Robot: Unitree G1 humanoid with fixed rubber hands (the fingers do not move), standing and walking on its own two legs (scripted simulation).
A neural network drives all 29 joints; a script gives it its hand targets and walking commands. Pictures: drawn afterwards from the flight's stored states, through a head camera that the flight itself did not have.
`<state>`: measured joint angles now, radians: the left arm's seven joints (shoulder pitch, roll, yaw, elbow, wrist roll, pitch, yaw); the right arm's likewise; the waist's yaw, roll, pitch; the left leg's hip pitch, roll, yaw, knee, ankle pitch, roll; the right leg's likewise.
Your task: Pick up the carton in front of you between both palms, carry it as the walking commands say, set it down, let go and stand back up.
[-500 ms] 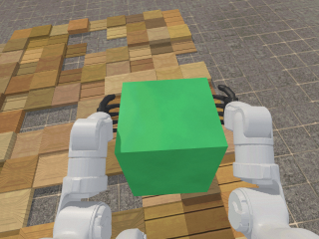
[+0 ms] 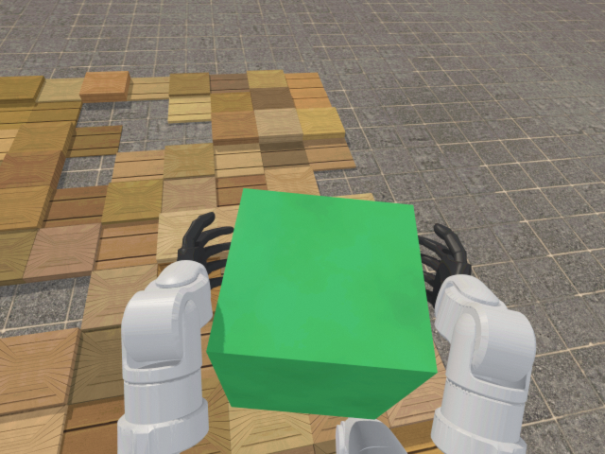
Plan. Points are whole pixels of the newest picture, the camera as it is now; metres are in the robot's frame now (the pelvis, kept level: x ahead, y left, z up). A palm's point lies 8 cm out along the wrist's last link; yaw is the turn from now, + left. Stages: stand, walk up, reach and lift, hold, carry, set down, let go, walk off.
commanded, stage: carry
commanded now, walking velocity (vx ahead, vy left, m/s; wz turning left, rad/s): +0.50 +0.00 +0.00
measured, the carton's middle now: (314, 314) +0.29 -0.02 +0.02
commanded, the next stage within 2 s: none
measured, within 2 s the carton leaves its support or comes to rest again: neither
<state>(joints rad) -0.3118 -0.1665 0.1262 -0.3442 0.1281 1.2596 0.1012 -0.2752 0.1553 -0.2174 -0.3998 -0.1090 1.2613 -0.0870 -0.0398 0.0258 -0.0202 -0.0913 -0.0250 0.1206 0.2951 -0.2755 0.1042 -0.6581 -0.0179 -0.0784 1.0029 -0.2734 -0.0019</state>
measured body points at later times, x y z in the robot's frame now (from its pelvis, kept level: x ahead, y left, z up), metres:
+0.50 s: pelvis +0.33 -0.03 +0.02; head +0.31 -0.04 +0.47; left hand +0.63 +0.14 +0.14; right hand +0.65 -0.16 +0.13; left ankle +0.46 +0.15 -0.67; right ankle +0.31 -0.07 -0.72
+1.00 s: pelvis +0.66 +0.01 -0.01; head +0.76 +0.02 +0.42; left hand +1.11 +0.15 +0.15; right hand +1.09 -0.15 +0.14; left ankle +0.57 +0.11 -0.75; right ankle +0.72 -0.10 -0.68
